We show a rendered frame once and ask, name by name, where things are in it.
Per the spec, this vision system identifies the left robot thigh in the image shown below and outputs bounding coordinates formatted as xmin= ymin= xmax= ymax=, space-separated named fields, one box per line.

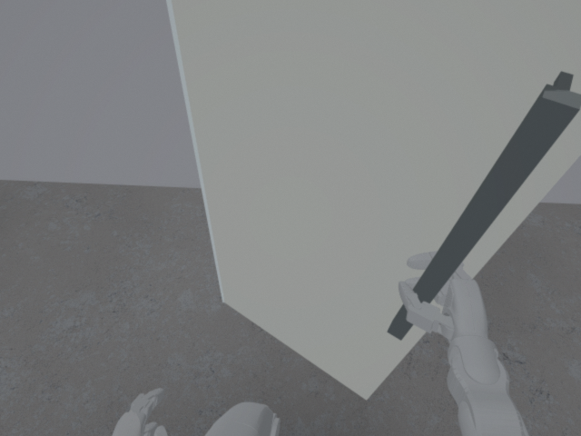
xmin=205 ymin=402 xmax=281 ymax=436

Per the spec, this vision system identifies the fridge door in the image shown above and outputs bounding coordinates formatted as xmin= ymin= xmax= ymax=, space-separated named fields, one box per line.
xmin=172 ymin=0 xmax=581 ymax=400

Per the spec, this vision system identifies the right robot forearm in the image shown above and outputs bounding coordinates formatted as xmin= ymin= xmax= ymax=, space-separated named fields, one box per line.
xmin=447 ymin=335 xmax=529 ymax=436

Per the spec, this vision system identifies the right robot hand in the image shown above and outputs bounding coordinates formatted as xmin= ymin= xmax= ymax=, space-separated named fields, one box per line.
xmin=399 ymin=251 xmax=488 ymax=345

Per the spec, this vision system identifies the left robot hand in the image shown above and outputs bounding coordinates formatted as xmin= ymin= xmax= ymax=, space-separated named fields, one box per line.
xmin=112 ymin=388 xmax=168 ymax=436

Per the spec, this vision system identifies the handle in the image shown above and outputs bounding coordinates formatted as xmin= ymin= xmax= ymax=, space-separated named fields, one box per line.
xmin=387 ymin=71 xmax=581 ymax=340

